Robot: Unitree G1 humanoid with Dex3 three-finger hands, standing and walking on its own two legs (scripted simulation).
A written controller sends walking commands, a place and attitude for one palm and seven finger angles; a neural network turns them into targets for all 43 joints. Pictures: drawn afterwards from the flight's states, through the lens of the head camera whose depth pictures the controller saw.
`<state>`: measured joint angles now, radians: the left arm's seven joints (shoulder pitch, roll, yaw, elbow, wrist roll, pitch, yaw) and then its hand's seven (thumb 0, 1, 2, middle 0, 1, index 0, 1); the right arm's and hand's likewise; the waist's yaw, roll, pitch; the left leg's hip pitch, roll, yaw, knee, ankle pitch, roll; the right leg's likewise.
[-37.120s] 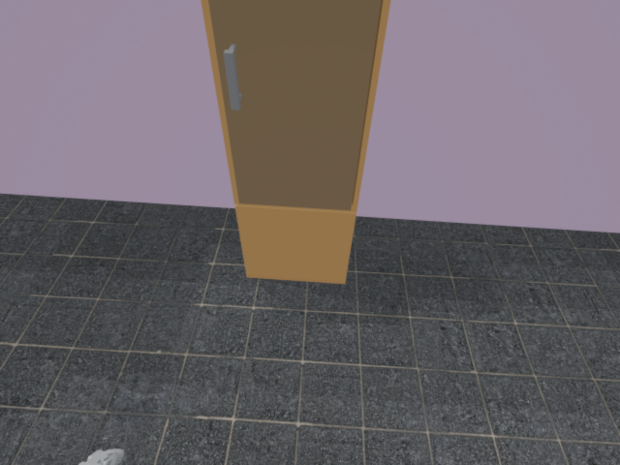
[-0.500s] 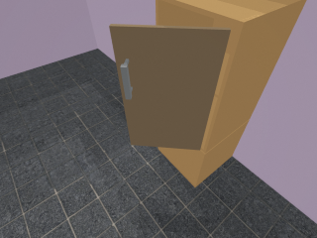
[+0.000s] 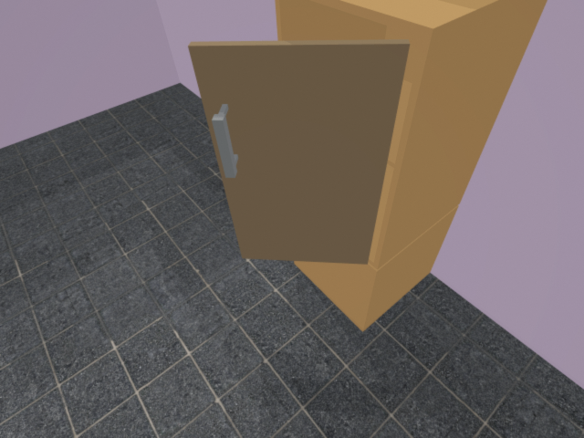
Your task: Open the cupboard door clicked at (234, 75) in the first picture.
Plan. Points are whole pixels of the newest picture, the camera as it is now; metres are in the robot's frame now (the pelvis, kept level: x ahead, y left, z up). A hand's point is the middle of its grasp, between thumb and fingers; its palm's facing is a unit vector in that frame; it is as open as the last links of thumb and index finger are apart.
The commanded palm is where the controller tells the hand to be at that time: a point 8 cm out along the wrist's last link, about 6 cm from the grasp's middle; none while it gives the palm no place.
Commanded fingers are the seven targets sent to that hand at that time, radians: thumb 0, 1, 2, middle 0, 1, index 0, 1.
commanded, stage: look again from close up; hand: left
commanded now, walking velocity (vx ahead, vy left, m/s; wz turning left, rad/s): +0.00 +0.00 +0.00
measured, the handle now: (227, 141) +0.61 +0.15 +0.08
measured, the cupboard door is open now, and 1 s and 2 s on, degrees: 46 46 46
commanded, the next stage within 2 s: shuffle to correct the standing spot in 0.42 s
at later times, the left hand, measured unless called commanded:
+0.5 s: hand out of the picture +0.02 +0.14 -0.17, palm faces +0.03 -0.98 -0.21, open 7.3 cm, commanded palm none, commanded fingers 0.00 0.90 0.90 -0.20 -0.30 -0.20 -0.30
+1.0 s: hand out of the picture +0.05 +0.13 -0.17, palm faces +0.04 -0.98 -0.20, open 7.4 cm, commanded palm none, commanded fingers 0.00 0.90 0.90 -0.20 -0.30 -0.20 -0.30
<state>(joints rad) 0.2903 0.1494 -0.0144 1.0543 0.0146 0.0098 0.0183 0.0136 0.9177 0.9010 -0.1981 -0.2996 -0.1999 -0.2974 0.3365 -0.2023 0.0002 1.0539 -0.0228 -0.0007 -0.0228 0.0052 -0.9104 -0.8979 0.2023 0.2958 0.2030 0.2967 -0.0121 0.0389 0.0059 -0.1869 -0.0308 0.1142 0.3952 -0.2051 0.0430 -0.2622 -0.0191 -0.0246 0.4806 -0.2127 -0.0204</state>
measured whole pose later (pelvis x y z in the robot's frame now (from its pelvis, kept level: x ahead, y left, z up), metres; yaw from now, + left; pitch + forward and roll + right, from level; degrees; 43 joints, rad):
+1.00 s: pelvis +0.05 -0.04 +0.00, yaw +0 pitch +0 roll +1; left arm 0.30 0.15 0.00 1.11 0.01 -0.02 0.03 0.02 0.92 0.90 -0.20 -0.30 -0.20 -0.30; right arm 0.31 -0.13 0.01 1.13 -0.02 -0.03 -0.05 0.00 -0.91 -0.90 0.20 0.30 0.20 0.30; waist 0.00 0.01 0.01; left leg -0.11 0.04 0.08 0.40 -0.28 -0.03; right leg -0.16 0.05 -0.06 0.44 -0.28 -0.08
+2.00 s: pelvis +0.02 +0.03 +0.00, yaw +1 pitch -1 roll +0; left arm 0.34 0.15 -0.02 1.10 0.02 0.00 0.03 0.01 0.90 0.90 -0.20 -0.30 -0.20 -0.30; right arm 0.29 -0.14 0.01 1.10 -0.02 -0.02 -0.03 0.01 -0.91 -0.90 0.20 0.30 0.20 0.30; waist 0.00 -0.03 0.01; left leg -0.20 -0.08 0.07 0.40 -0.19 0.09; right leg -0.20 -0.04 -0.03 0.44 -0.22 0.02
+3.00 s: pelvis +0.06 -0.01 +0.00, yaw +0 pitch +1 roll +1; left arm 0.37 0.10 -0.01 1.10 0.01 -0.02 0.04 0.01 0.90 0.90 -0.20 -0.30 -0.20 -0.30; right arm 0.30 -0.11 0.00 1.14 -0.01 -0.02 -0.05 0.01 -0.92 -0.90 0.20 0.30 0.20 0.30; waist 0.01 -0.03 0.02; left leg -0.18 -0.02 0.06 0.46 -0.29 0.03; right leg -0.18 0.01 -0.04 0.48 -0.31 -0.03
